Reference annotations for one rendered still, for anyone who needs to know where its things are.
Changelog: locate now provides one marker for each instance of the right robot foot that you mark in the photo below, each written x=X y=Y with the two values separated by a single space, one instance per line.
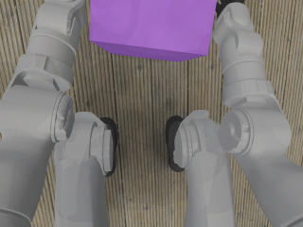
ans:
x=171 y=128

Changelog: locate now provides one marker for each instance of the carton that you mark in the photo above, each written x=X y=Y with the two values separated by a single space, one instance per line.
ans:
x=166 y=30

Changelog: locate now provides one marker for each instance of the right robot thigh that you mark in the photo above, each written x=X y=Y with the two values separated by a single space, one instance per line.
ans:
x=210 y=196

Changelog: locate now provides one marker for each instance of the right robot hand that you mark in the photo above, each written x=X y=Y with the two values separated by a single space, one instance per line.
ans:
x=220 y=6

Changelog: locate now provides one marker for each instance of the left robot upper arm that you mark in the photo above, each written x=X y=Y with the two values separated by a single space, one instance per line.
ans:
x=32 y=121

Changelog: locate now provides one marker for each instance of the robot right forearm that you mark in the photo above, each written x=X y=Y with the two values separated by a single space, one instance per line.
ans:
x=243 y=66

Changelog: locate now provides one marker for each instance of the robot left forearm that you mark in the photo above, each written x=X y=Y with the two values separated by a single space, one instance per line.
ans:
x=52 y=47

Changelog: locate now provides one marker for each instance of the right robot upper arm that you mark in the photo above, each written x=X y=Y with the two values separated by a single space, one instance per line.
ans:
x=258 y=140

